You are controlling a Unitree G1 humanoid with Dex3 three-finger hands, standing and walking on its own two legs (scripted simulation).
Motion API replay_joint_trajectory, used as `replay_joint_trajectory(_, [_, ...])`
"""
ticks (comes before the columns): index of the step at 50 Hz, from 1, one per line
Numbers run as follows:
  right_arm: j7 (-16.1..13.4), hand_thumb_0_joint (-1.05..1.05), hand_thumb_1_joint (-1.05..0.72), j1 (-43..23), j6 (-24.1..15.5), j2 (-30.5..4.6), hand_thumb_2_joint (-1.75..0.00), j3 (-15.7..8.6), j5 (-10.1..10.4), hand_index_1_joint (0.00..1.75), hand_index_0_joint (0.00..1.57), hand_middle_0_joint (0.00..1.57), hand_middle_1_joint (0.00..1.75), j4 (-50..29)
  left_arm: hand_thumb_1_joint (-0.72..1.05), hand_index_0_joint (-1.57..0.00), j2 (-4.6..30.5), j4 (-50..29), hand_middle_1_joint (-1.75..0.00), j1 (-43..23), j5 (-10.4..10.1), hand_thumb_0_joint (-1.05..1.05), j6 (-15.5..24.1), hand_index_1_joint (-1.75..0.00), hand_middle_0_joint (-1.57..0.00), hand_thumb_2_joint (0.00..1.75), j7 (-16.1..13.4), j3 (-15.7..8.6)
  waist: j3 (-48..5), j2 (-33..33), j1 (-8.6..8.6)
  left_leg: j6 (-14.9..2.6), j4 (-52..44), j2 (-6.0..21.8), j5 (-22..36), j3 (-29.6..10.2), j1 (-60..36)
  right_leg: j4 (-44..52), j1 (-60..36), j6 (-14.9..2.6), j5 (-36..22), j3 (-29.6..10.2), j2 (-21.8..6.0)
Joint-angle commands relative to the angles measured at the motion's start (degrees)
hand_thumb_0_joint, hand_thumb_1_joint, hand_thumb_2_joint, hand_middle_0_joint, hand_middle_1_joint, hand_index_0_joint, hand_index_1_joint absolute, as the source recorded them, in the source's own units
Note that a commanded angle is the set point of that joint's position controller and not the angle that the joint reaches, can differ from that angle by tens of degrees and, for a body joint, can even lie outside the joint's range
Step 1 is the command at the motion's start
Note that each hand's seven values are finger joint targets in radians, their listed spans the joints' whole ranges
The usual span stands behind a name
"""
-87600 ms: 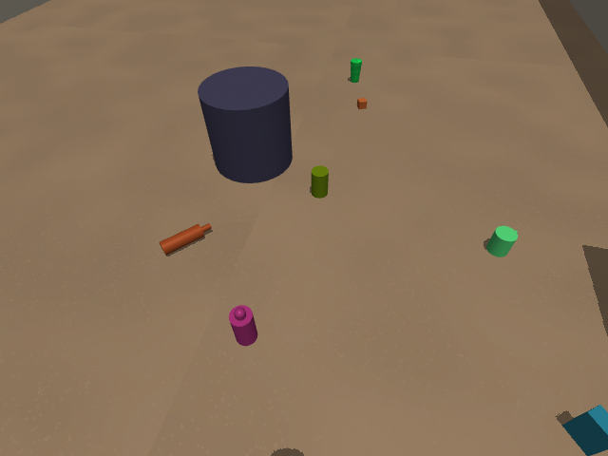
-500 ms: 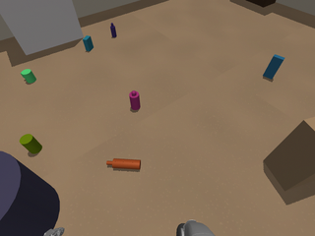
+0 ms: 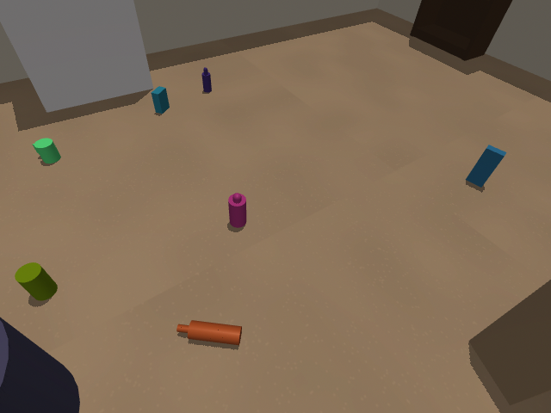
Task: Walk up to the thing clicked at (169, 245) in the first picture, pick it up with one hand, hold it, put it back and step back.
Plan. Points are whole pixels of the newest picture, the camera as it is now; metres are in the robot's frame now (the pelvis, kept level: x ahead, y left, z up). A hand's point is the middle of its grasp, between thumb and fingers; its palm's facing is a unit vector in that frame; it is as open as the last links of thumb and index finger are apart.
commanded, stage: walk up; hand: left
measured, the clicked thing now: (209, 331) +0.51 +0.22 -0.72
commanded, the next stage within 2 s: stand in 1.50 s
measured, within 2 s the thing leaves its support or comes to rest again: neither
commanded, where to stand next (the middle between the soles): +0.13 -0.03 m, yaw +0 degrees
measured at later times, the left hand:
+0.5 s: hand out of the picture +0.13 +0.23 -0.13, palm faces -0.03 -0.93 -0.35, open 7.3 cm
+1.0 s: hand out of the picture +0.13 +0.21 -0.13, palm faces -0.03 -0.95 -0.32, open 7.3 cm
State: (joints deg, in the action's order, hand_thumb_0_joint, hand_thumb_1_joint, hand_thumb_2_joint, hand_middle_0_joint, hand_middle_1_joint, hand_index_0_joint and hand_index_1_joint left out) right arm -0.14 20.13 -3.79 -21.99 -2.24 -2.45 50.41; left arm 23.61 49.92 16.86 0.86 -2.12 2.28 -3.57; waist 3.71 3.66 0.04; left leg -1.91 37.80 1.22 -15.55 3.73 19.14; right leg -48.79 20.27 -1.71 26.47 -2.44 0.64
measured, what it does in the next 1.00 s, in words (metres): steps on the spot: right foot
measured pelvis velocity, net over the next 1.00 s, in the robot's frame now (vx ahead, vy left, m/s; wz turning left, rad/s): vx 0.04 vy -0.04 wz -0.01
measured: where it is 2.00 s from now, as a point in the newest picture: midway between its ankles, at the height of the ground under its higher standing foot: outside the picture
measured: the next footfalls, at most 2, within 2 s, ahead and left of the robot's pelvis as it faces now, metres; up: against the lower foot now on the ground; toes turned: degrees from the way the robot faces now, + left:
right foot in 0.22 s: +0.07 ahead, -0.17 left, +0.00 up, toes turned -1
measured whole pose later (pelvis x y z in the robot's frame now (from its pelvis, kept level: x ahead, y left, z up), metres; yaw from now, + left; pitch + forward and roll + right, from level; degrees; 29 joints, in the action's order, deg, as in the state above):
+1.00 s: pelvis +0.04 -0.04 +0.03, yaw -1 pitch -2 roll +0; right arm 0.5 6.5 -0.8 -20.9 -0.2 -0.6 66.4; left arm 19.5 66.0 4.9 0.6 0.2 1.1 -1.0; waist 2.8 -0.2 -0.6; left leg 2.2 19.7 3.8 -9.7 3.2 7.5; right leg -19.8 6.0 0.9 11.5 0.8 -1.3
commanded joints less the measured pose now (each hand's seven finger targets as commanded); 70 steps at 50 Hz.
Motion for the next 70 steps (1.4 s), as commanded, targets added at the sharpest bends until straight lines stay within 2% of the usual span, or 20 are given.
replay_joint_trajectory(1, [-1.7,0.0,-0.9,-2.7,-2.5,-16.5,-0.9,-3.9,1.0,0.3,0.2,0.2,0.3,-4.8,0.9,-0.2,11.2,-1.5,-0.3,0.9,-0.4,0.0,1.7,-0.3,-0.2,0.9,-1.2,-2.6,-1.0,-12.1,0.69,-8.85,-18.2,16.0,4.9,-20.1,-5.4,-4.4,5.8,0.22,1.7,-4.3,-2.4])
replay_joint_trajectory(4, [-1.6,0.0,-0.9,-2.9,-2.0,-15.4,-0.9,-3.5,1.0,0.3,0.2,0.2,0.3,-4.0,0.9,-0.2,9.4,-0.6,-0.3,-1.0,-0.6,0.0,2.0,-0.3,-0.2,0.9,-1.3,-1.6,-3.4,-13.7,-0.08,-7.85,-13.9,13.9,21.2,-13.7,-8.9,2.6,3.3,0.55,0.2,-0.7,-2.7])
replay_joint_trajectory(7, [-1.4,0.0,-0.9,-4.3,-0.9,-15.2,-0.9,-3.2,1.5,0.3,0.2,0.2,0.3,-3.5,0.9,-0.2,8.1,1.1,-0.3,-1.2,-0.9,0.0,2.5,-0.3,-0.2,0.9,-1.8,-1.2,-4.9,-14.9,0.08,-7.02,-9.1,12.6,31.4,-10.1,-8.4,10.0,-2.6,0.04,-4.0,3.5,-1.3])
replay_joint_trajectory(9, [-1.3,0.0,-0.9,-6.6,0.0,-14.7,-0.9,-2.8,2.2,0.3,0.2,0.2,0.3,-3.5,0.9,-0.2,8.1,2.9,-0.3,0.5,-0.7,0.0,3.0,-0.3,-0.2,0.9,-2.2,-1.1,-5.9,-12.7,1.41,-5.14,-6.2,11.0,27.0,-8.5,-4.9,18.7,-9.4,-0.38,-14.3,4.4,-1.0])
replay_joint_trajectory(10, [-1.1,0.0,-0.9,-7.4,0.4,-13.2,-0.9,-2.3,2.7,0.3,0.2,0.2,0.3,-3.6,0.9,-0.2,9.2,3.3,-0.3,0.5,-0.3,0.0,3.5,-0.3,-0.2,0.9,-2.4,-1.2,-7.0,-10.1,1.84,-3.25,-4.2,10.2,22.0,-8.4,-3.1,21.0,-12.6,-1.27,-19.6,1.1,-3.2])
replay_joint_trajectory(11, [-1.0,0.0,-0.9,-7.4,0.6,-11.0,-0.9,-1.7,3.2,0.3,0.2,0.2,0.3,-3.7,0.9,-0.2,12.2,3.0,-0.3,-0.7,0.2,0.0,4.1,-0.3,-0.2,0.9,-2.6,-1.7,-7.7,-2.9,1.02,-0.96,-0.3,7.0,14.7,-6.2,-0.2,22.6,-13.7,-3.36,-25.7,-8.0,-9.2])
replay_joint_trajectory(12, [-1.0,0.0,-0.9,-6.9,0.9,-9.8,-0.9,-1.5,3.2,0.3,0.2,0.2,0.3,-2.9,0.9,-0.2,14.4,2.2,-0.3,-4.8,-0.4,0.0,4.4,-0.3,-0.2,0.9,-2.4,-1.7,-6.0,0.4,-0.95,0.88,0.9,2.2,2.5,-3.6,-1.7,23.9,-8.1,-7.82,-24.6,-14.0,-14.9])
replay_joint_trajectory(13, [-1.2,0.0,-0.9,-6.7,1.2,-10.4,-0.9,-1.7,2.9,0.3,0.2,0.2,0.3,-0.9,0.9,-0.2,14.5,1.9,-0.3,-8.1,-0.6,0.0,4.4,-0.3,-0.2,0.9,-2.2,-1.3,-4.6,0.8,-1.74,0.76,-1.2,2.0,-1.9,-4.1,-6.0,23.3,-3.3,-8.89,-23.4,-13.5,-15.7])
replay_joint_trajectory(14, [-1.0,0.0,-0.9,-7.2,1.0,-10.7,-0.9,-1.8,2.5,0.3,0.2,0.2,0.3,0.3,0.9,-0.2,12.8,1.9,-0.3,-8.9,-0.7,0.0,4.2,-0.3,-0.2,0.9,-2.1,-0.5,-4.1,-0.3,-2.02,0.42,-5.3,2.7,0.2,-4.7,-9.4,22.6,-0.6,-6.63,-23.0,-10.2,-13.5])
replay_joint_trajectory(16, [-0.4,0.0,-0.9,-10.3,0.6,-12.5,-0.9,-2.0,2.6,0.3,0.2,0.2,0.3,1.5,0.9,-0.2,10.9,3.0,-0.3,-9.3,-0.8,0.0,4.1,-0.3,-0.2,0.9,-2.2,0.2,-4.1,-0.1,-0.95,-1.11,-8.7,6.2,7.9,-7.1,-9.3,21.1,-2.0,-2.11,-20.9,-3.6,-8.1])
replay_joint_trajectory(17, [-0.2,0.0,-0.9,-11.1,0.5,-12.5,-0.9,-1.7,2.6,0.3,0.2,0.2,0.3,2.1,0.9,-0.2,10.6,3.8,-0.3,-9.1,-0.7,0.0,4.1,-0.3,-0.2,0.9,-2.2,0.3,-4.9,0.4,-0.38,-1.76,-9.2,7.1,10.3,-7.6,-9.1,20.7,-4.3,-1.38,-21.2,-2.6,-7.1])
replay_joint_trajectory(22, [-0.1,0.0,-0.9,-14.2,0.7,-11.8,-0.9,-0.9,2.6,0.3,0.2,0.2,0.3,5.3,0.9,-0.2,10.3,6.3,-0.3,-10.9,-0.9,0.0,4.1,-0.3,-0.2,0.9,-2.4,0.6,-5.4,-1.6,-0.03,-0.49,-12.1,6.3,12.9,-6.1,-9.5,23.7,-9.0,-1.23,-23.8,-2.9,-7.9])
replay_joint_trajectory(26, [0.1,0.0,-0.9,-15.7,1.1,-11.2,-0.9,-0.5,2.5,0.3,0.2,0.2,0.3,7.6,0.9,-0.2,10.0,7.7,-0.3,-13.6,-1.0,0.0,3.9,-0.3,-0.2,0.9,-2.4,0.8,-4.3,-1.4,-0.1,0.29,-15.1,6.0,10.8,-5.7,-10.9,27.5,-8.8,-0.77,-20.6,-3.2,-8.2])
replay_joint_trajectory(30, [0.1,0.0,-0.9,-16.7,1.0,-11.0,-0.9,-0.3,2.3,0.3,0.2,0.2,0.3,9.4,0.9,-0.2,9.4,9.2,-0.3,-14.6,-0.9,0.0,3.8,-0.3,-0.2,0.9,-2.3,0.9,-5.4,-2.3,0.22,0.64,-17.8,6.5,12.6,-5.7,-12.4,29.2,-11.2,-0.27,-21.8,-2.4,-7.8])
replay_joint_trajectory(36, [0.1,0.0,-0.9,-17.4,1.2,-10.5,-0.9,-0.1,2.1,0.3,0.2,0.2,0.3,11.0,0.9,-0.2,9.2,11.0,-0.3,-15.8,-0.7,0.0,3.6,-0.3,-0.2,0.9,-2.2,0.7,-4.3,-2.5,0.11,1.17,-20.2,6.5,10.8,-5.3,-12.6,31.9,-12.1,0.33,-21.1,-2.1,-7.8])
replay_joint_trajectory(40, [0.1,0.0,-0.9,-16.9,1.4,-10.6,-0.9,-0.1,2.0,0.3,0.2,0.2,0.3,11.8,0.9,-0.2,9.1,11.4,-0.3,-16.6,-0.3,0.0,3.7,-0.3,-0.2,0.9,-2.2,0.6,-4.8,-2.1,-0.37,1.15,-20.3,6.3,8.6,-5.0,-13.1,33.6,-12.1,0.12,-19.7,-2.8,-8.2])
replay_joint_trajectory(42, [0.0,0.0,-0.9,-16.9,1.3,-10.5,-0.9,-0.2,2.0,0.3,0.2,0.2,0.3,12.0,0.9,-0.2,8.9,11.8,-0.3,-16.4,-0.5,0.0,3.7,-0.3,-0.2,0.9,-2.2,0.6,-4.6,-3.1,-0.29,1.44,-21.0,6.3,9.2,-5.2,-12.9,33.4,-12.1,0.26,-19.3,-2.4,-7.8])
replay_joint_trajectory(46, [-0.1,0.0,-0.9,-17.4,1.3,-10.7,-0.9,-0.2,2.0,0.3,0.2,0.2,0.3,12.1,0.9,-0.2,8.7,12.3,-0.3,-15.5,-0.4,0.0,3.7,-0.3,-0.2,0.9,-2.2,0.6,-5.9,-3.1,-0.07,1.11,-20.6,6.7,12.2,-5.1,-14.2,33.1,-13.3,0.46,-23.5,-1.6,-7.7])
replay_joint_trajectory(56, [-0.1,0.0,-0.9,-17.2,1.6,-10.6,-0.9,-0.2,1.9,0.3,0.2,0.2,0.3,12.1,0.9,-0.2,8.5,12.6,-0.3,-15.3,-0.2,0.0,3.5,-0.3,-0.2,0.9,-2.2,0.6,-4.4,-3.5,-0.34,1.12,-21.3,6.7,10.6,-5.1,-13.5,33.6,-12.7,0.7,-21.9,-1.6,-7.5])
replay_joint_trajectory(70, [-0.2,0.0,-0.9,-17.2,1.7,-10.4,-0.9,-0.6,2.1,0.3,0.2,0.2,0.3,11.7,0.9,-0.2,8.1,12.4,-0.3,-14.0,-0.2,0.0,3.5,-0.3,-0.2,0.9,-2.4,0.7,-5.6,-3.1,-0.23,1.09,-21.2,6.9,13.9,-5.1,-15.2,33.3,-13.1,1.05,-23.7,-1.0,-7.4])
